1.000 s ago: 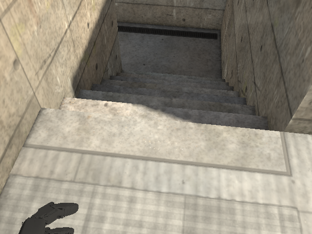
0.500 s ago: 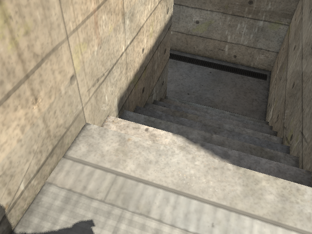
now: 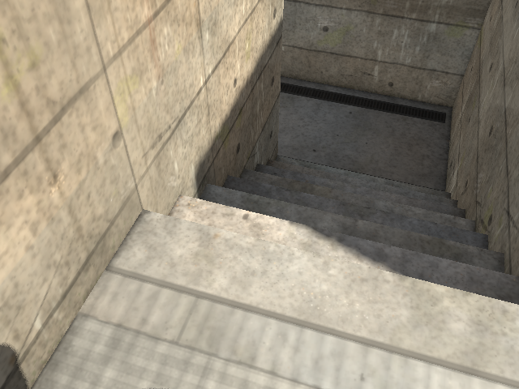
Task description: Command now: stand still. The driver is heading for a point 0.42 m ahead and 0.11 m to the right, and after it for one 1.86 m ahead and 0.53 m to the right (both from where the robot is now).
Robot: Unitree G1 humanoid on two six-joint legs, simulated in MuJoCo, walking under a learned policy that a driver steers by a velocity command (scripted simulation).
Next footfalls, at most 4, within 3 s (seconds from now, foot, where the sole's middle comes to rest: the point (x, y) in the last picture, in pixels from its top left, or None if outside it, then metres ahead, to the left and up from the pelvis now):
1.08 left None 0.47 0.09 -0.77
1.64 right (336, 301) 0.77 -0.17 -0.77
2.06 left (274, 260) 0.91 0.00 -0.77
2.40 right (361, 267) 1.02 -0.30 -0.96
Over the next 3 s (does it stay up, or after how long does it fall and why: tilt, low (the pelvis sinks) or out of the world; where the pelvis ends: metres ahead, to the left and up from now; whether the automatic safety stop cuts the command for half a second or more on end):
stays up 1.22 -0.25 -0.38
